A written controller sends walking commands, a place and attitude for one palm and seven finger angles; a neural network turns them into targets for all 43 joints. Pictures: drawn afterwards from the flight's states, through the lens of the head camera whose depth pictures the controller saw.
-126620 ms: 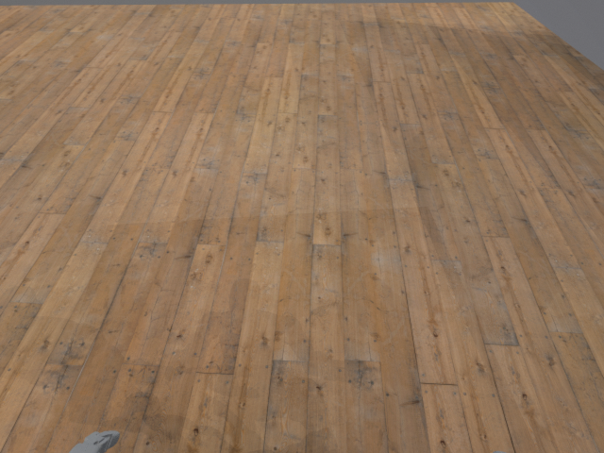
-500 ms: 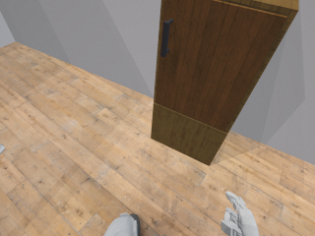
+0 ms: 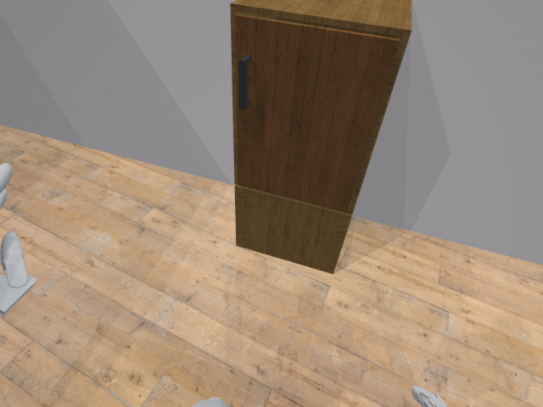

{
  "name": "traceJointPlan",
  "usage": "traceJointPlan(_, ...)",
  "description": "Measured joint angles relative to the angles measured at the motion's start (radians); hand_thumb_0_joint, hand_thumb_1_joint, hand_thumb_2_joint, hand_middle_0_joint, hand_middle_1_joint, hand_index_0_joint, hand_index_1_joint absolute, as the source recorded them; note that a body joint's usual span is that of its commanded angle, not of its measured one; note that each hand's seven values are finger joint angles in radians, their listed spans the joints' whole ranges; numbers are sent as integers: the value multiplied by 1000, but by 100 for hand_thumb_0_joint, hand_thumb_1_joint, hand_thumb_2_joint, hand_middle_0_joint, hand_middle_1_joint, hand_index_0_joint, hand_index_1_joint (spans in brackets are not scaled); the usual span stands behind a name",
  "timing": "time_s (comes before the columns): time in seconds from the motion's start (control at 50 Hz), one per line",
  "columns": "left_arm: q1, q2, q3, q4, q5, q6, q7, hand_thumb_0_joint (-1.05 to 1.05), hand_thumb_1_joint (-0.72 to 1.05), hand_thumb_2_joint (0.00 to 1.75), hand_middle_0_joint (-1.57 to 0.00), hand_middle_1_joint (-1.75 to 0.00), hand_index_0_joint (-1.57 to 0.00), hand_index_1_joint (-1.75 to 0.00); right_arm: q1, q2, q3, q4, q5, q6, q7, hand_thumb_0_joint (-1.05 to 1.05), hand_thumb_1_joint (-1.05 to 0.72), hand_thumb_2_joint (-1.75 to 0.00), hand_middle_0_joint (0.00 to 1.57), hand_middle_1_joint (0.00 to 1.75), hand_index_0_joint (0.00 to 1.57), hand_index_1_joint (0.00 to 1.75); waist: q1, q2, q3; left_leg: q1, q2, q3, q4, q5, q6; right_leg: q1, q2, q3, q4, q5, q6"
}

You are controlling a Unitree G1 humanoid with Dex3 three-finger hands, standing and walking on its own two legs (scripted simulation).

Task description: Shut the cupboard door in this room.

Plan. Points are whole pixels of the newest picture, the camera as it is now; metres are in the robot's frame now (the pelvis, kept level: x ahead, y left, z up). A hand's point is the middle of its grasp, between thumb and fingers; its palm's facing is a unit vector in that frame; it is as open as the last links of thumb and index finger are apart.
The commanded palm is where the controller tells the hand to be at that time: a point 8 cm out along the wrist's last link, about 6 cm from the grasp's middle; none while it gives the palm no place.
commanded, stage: stop stepping back and stand still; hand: left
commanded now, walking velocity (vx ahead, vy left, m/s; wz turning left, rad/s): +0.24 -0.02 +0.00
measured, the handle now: (245, 82) +0.96 +0.13 +0.07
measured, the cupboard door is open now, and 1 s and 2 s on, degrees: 0 0 0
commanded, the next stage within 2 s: let the arm hang, fingers relaxed in 0.32 s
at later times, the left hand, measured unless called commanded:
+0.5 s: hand (56, 303) +0.22 +0.29 +0.09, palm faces +0.31 -0.82 -0.49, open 7.4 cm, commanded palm none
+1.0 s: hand out of the picture +0.00 +0.24 -0.16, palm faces +0.02 -0.97 -0.23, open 7.2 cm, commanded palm none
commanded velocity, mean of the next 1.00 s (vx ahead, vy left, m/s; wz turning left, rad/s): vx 0.04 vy -0.03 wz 0.00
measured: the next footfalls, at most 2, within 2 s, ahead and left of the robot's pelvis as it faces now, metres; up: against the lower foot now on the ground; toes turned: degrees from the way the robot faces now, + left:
left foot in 0.20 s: +0.07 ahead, +0.16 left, +0.00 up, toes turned +7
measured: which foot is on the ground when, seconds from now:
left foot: up 0.00-0.18, down 0.20-1.00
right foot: down 0.00-1.00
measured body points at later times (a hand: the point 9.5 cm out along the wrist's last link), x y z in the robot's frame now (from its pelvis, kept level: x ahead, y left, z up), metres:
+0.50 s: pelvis +0.00 +0.03 -0.01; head -0.01 +0.01 +0.44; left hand +0.20 +0.33 +0.11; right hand +0.14 -0.19 -0.13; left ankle +0.03 +0.16 -0.73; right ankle +0.01 -0.06 -0.73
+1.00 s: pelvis +0.02 +0.04 +0.01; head +0.03 +0.04 +0.46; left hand +0.00 +0.29 -0.14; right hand +0.02 -0.19 -0.15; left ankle +0.03 +0.16 -0.73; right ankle +0.01 -0.06 -0.73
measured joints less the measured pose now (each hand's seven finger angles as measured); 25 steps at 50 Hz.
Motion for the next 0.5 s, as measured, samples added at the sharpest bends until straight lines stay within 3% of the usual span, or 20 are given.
traceJointPlan(0.04, -22, -31, 0, 53, 3, -2, 8, 1, 89, 89, -21, -30, -22, -30, 26, -6, -6, 20, 3, 10, -6, 2, -90, -90, 20, 30, 21, 30, 4, -5, -28, -3, 11, -1, 54, 18, 1, -2, -14, 7, 2, -18, 11)
traceJointPlan(0.08, -44, -65, -8, 95, 8, 2, 17, 1, 89, 89, -21, -30, -22, -30, 50, -12, -9, 30, 1, 7, -16, 2, -91, -90, 20, 30, 21, 30, 4, -12, -49, 28, 25, 7, 19, 20, 7, -7, -33, 7, 0, -21, 17)
traceJointPlan(0.18, -95, -114, -50, 89, 19, 13, 33, 1, 89, 89, -21, -30, -21, -30, 69, -25, -9, 30, -6, -28, -41, 2, -91, -90, 20, 30, 20, 30, -7, -24, -42, 224, 42, 39, -276, -8, 27, -43, -69, -6, 62, -50, 40)
traceJointPlan(0.2, -95, -113, -52, 67, 16, 11, 34, 1, 89, 89, -21, -30, -21, -30, 66, -31, -10, 17, -5, -38, -44, 2, -91, -90, 20, 30, 20, 30, -13, -14, -35, 268, 42, 33, -353, -14, 34, -64, -67, -10, 99, -65, 48)
traceJointPlan(0.22, -96, -102, -44, 51, 12, 7, 34, 1, 89, 89, -21, -30, -21, -30, 50, -25, -11, 12, -5, -44, -46, 2, -91, -90, 20, 30, 20, 30, -24, -21, -19, 266, 35, 31, -370, 68, 30, -88, -70, 1, 151, -101, 57)
traceJointPlan(0.26, -85, -70, -14, 42, 7, -4, 31, 1, 89, 89, -21, -30, -21, -30, 13, 9, -5, 11, -4, -48, -43, 2, -91, -90, 20, 30, 20, 30, -36, -49, 10, 261, 23, 49, -346, 105, 12, -137, -65, 39, 275, -172, 76)
traceJointPlan(0.3, -63, -42, 12, 44, 8, -2, 20, 1, 89, 89, -21, -30, -21, -30, -1, 42, 5, 2, -7, -53, -32, 2, -91, -90, 20, 30, 20, 30, -48, -50, 17, 270, 26, 53, -361, 103, 8, -166, -54, 41, 340, -175, 87)
traceJointPlan(0.38, -7, -12, 35, 18, 8, 1, 15, 1, 89, 89, -21, -30, -21, -30, 6, 75, 35, -27, -4, -57, -5, 2, -91, -90, 20, 30, 21, 30, -44, -18, 16, 271, 50, 45, -376, 99, -4, -99, -43, -2, 160, -129, 96)
traceJointPlan(0.42, 8, -8, 39, 9, 8, -3, 16, 1, 89, 89, -21, -30, -21, -30, 3, 75, 44, -39, -1, -52, 4, 2, -90, -90, 20, 30, 21, 30, -29, -4, 19, 242, 55, 41, -323, 59, -4, -78, -39, -4, 86, -47, 62)
traceJointPlan(0.46, -70, -37, -49, 141, 42, 5, -32, 1, 89, 89, -21, -30, -21, -30, -11, 49, 23, 2, 2, -52, 39, 2, -90, -90, 20, 30, 21, 30, -16, 39, 10, 193, 43, 23, -253, 4, -6, -98, -46, -25, 116, -46, 50)
traceJointPlan(0.5, -170, -102, -167, 366, 53, 79, -85, 0, 90, 90, -20, -30, -20, -30, -33, 11, 13, 48, -2, -11, 59, 1, -90, -90, 20, 30, 21, 30, -3, 78, -2, 177, 21, 19, -236, -4, -5, -112, -66, -40, 148, -78, 57)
